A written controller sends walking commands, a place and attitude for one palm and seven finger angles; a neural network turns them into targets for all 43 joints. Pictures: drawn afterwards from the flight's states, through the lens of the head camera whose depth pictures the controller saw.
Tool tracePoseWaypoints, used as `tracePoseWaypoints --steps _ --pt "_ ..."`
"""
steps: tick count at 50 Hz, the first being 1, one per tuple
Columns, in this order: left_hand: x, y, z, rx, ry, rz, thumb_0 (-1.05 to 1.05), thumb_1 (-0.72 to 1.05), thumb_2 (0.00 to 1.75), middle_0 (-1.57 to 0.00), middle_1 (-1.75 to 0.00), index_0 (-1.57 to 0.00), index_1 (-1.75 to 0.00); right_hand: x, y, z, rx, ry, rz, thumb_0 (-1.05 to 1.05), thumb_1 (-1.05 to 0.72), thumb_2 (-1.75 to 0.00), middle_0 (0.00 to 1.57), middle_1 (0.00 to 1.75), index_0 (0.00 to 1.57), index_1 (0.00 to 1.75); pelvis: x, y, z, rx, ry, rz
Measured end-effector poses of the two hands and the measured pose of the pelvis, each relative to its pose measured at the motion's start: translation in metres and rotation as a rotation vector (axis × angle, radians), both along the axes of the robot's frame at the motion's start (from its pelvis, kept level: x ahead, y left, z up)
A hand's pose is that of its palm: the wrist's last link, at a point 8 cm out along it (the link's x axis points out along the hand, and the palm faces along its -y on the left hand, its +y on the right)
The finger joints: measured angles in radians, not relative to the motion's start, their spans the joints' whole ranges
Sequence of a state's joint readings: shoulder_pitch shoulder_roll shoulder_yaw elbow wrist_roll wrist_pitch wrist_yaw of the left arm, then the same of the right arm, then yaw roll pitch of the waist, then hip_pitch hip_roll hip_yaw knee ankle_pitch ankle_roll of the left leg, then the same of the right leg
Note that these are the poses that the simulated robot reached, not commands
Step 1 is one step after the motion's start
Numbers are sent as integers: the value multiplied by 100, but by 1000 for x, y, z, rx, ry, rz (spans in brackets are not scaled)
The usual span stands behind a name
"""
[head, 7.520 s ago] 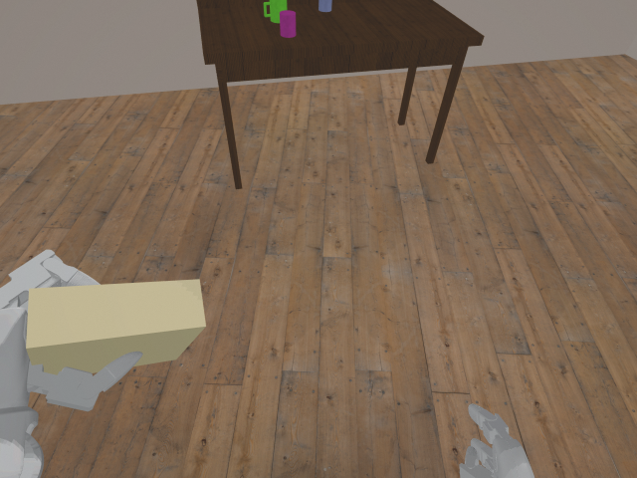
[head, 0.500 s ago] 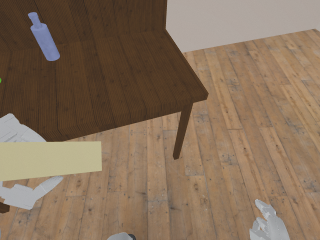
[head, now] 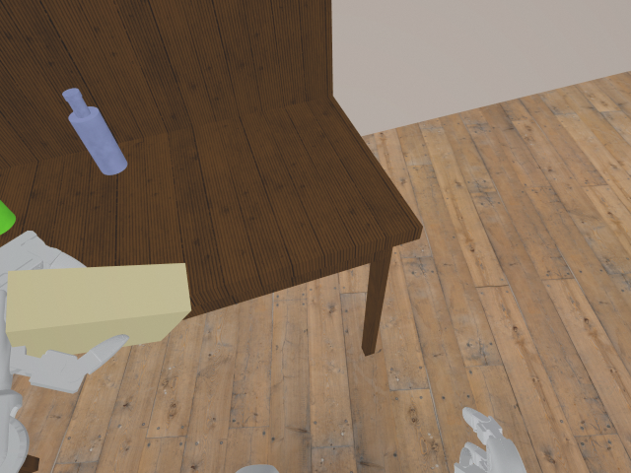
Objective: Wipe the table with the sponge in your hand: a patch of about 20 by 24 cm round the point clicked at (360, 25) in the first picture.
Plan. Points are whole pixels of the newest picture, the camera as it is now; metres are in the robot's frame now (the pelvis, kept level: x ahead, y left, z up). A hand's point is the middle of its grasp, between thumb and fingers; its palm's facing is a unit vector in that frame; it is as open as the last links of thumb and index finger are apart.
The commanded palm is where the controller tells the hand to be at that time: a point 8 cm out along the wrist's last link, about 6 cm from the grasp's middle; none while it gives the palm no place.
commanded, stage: take the last steps up to it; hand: left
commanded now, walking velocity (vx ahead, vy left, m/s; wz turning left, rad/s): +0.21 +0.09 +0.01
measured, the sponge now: (127, 310) +0.24 +0.21 +0.15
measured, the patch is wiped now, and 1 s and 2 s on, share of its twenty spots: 0.00 0.00 0.00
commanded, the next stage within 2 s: come to a stop and stand still in 0.32 s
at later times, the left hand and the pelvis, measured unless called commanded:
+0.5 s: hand (81, 237) +0.30 +0.27 +0.18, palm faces +0.38 -0.82 -0.43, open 9.3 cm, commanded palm +0.24 +0.31 +0.18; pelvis +0.08 +0.03 +0.00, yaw -1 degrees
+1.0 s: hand (102, 277) +0.26 +0.23 +0.17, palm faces +0.34 -0.83 -0.44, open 9.3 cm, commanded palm +0.21 +0.28 +0.18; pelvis +0.05 +0.00 +0.01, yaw +0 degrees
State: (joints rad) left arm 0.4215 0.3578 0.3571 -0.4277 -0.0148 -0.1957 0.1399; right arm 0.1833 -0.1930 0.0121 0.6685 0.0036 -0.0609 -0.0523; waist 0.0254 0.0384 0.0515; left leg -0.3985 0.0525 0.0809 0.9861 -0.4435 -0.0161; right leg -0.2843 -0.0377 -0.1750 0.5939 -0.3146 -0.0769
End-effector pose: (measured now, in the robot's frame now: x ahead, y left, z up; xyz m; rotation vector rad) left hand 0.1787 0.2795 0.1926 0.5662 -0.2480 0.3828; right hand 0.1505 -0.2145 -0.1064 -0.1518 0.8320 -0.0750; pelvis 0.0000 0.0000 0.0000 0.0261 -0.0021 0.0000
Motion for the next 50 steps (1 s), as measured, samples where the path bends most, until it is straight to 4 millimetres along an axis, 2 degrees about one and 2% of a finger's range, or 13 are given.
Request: tracePoseWaypoints --steps 6,11,16,22,26,30,33,37,44,47,50 --pt "29 -12 -11 -50 63 -45 0 -43 101 -84 -133 -84 -133 18 -37 24 -95 5 -43 2 -90 -90 20 30 20 30 19 -1 12 26 15 0" --pt "45 -13 0 -4 50 -125 0 -43 101 -84 -133 -84 -133 34 -44 38 -155 -8 -67 2 -90 -90 20 30 19 30 35 7 13 24 17 -5" --pt "59 11 9 45 -46 -138 0 -43 101 -84 -133 -84 -133 56 -27 37 -176 -52 -94 2 -90 -90 20 30 19 30 59 26 0 -4 -2 -22" --pt "83 36 2 5 -68 -71 0 -43 101 -84 -133 -84 -133 77 19 33 -68 -80 -73 2 -90 -90 20 30 19 30 71 31 1 -12 -11 -26" --pt "86 25 0 -41 -33 -73 0 -43 101 -84 -133 -84 -133 84 41 31 1 -86 -15 2 -90 -90 20 30 20 30 76 28 5 -20 -7 -23" --pt "83 3 1 -31 -4 -100 0 -43 101 -84 -133 -84 -133 88 46 25 40 -88 27 1 -90 -90 21 30 20 30 79 16 4 -11 -11 -20" --pt "80 -9 2 3 10 -88 0 -43 101 -84 -133 -84 -133 91 35 17 54 -84 38 1 -90 -89 21 30 20 30 81 4 0 -18 -23 -17" --pt "80 -17 2 -16 28 -56 0 -43 101 -84 -133 -84 -133 90 9 13 33 -67 15 2 -90 -89 21 30 20 30 79 -4 3 -15 -21 -15" --pt "73 -17 -5 -35 69 -48 0 -43 101 -84 -133 -84 -133 77 -36 31 -78 -69 -54 2 -90 -90 20 30 20 30 66 -7 10 20 -9 -9" --pt "61 -14 -6 -42 61 -61 0 -43 101 -84 -133 -84 -133 68 -44 40 -127 -72 -65 2 -90 -90 20 30 20 30 57 -4 10 17 -6 -4" --pt "45 -8 -6 -49 30 -75 0 -43 101 -84 -133 -84 -133 58 -44 46 -170 -75 -61 2 -90 -90 20 30 19 30 48 3 7 -1 -7 2"
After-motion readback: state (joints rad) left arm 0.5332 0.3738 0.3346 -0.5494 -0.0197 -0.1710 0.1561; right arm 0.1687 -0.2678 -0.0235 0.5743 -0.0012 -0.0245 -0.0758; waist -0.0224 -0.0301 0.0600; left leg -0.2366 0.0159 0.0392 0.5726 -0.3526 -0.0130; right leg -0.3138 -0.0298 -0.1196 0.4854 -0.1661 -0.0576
